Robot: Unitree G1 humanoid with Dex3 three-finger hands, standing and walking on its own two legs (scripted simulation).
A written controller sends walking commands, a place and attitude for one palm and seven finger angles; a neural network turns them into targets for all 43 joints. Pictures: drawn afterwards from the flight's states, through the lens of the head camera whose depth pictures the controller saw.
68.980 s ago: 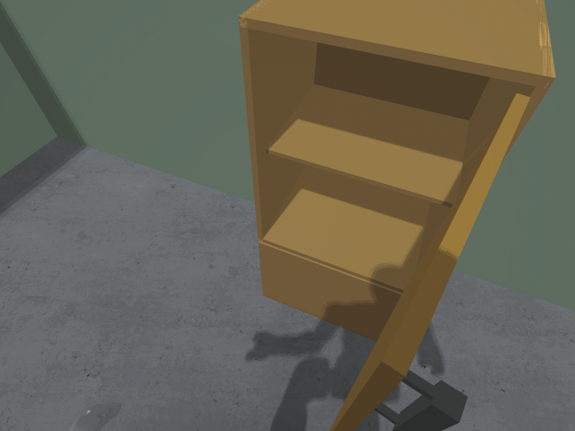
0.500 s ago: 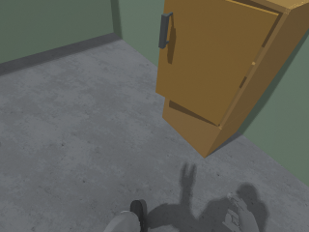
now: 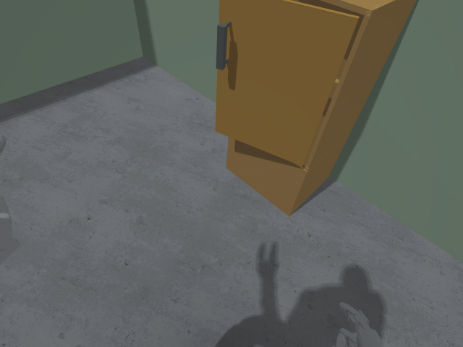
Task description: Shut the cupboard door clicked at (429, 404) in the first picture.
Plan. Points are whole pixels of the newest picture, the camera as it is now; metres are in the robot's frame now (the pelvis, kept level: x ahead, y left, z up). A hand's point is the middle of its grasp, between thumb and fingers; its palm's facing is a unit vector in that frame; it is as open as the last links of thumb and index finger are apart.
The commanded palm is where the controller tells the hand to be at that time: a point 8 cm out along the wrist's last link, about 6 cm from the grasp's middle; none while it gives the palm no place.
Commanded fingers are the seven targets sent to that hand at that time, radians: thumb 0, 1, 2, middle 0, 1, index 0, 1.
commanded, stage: stop stepping back and stand still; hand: left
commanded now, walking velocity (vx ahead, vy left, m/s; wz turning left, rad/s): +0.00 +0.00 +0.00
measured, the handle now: (224, 45) +1.04 +0.02 +0.05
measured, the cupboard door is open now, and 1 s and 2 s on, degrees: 16 16 16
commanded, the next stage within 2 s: let the arm hang, fingers relaxed in 1.20 s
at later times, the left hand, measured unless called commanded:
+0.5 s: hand out of the picture +0.05 +0.28 +0.20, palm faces +0.45 -0.68 -0.58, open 7.4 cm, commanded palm +0.01 +0.33 +0.18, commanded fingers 0.00 0.90 0.90 -0.20 -0.30 -0.20 -0.30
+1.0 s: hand out of the picture +0.03 +0.35 +0.19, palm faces +0.36 -0.74 -0.57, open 7.4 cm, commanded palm -0.03 +0.38 +0.18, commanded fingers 0.00 0.90 0.90 -0.20 -0.30 -0.20 -0.30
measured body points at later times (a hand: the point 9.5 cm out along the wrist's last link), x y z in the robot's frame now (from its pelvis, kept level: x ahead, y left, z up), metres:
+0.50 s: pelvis -0.13 +0.02 -0.03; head -0.13 +0.02 +0.42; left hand +0.02 +0.31 +0.23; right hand +0.04 -0.19 -0.11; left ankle +0.06 +0.12 -0.71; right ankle -0.18 -0.02 -0.74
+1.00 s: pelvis -0.18 +0.09 +0.00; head -0.16 +0.11 +0.45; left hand +0.01 +0.38 +0.22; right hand -0.02 -0.16 -0.06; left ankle -0.18 +0.18 -0.74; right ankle -0.18 -0.02 -0.74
